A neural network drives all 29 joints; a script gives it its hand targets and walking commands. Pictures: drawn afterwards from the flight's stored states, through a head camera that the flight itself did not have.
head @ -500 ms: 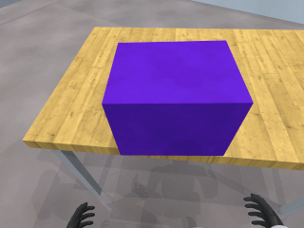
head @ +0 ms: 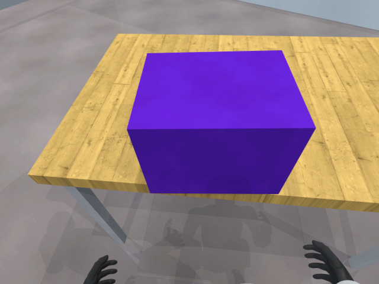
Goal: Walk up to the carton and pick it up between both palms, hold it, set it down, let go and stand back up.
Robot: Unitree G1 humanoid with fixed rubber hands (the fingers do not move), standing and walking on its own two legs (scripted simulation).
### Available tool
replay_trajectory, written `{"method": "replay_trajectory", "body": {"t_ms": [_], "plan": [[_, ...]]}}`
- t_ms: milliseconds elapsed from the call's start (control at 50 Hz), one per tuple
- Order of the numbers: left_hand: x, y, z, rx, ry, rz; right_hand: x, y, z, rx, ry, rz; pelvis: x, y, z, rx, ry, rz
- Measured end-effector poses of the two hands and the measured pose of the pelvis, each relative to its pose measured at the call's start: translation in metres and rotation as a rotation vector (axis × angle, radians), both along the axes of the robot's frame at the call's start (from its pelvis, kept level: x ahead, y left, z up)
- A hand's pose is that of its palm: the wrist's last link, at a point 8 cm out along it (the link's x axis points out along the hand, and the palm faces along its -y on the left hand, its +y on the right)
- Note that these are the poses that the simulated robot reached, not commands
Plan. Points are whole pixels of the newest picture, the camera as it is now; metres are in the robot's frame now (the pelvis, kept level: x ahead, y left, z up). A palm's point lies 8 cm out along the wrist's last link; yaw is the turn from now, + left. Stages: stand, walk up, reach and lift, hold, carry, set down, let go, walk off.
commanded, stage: stand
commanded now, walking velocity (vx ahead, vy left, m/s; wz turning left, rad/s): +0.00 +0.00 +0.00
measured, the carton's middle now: (213, 124) +0.44 -0.04 +0.08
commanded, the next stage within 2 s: walk up in 1.34 s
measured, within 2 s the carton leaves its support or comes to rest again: neither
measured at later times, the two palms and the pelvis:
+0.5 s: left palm out of the picture +0.12 +0.24 -0.10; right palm (342, 280) +0.14 -0.27 -0.08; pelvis +0.00 +0.00 +0.00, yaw +0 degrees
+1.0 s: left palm out of the picture +0.11 +0.25 -0.11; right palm (343, 282) +0.13 -0.28 -0.08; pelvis +0.00 +0.00 +0.00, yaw +0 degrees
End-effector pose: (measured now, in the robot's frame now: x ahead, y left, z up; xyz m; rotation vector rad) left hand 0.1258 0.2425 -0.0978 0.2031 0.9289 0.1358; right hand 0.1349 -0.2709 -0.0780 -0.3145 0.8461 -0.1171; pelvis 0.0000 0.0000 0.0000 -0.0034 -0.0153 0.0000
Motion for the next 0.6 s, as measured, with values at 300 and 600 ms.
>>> {"method": "replay_trajectory", "body": {"t_ms": [300,600], "plan": [[-0.005,0.0008,-0.0032,0.0,0.021,0.006,0.0001,-0.0026,0.001,-0.008,0.0,0.002,0.0,0.0,0.0,0.0,0.0,0.0],[-0.0091,0.0014,-0.0057,0.0,0.038,0.01,0.0005,-0.0035,0.0016,-0.011,-0.003,0.004,0.0,0.0,0.0,0.0,0.0,0.0]]}}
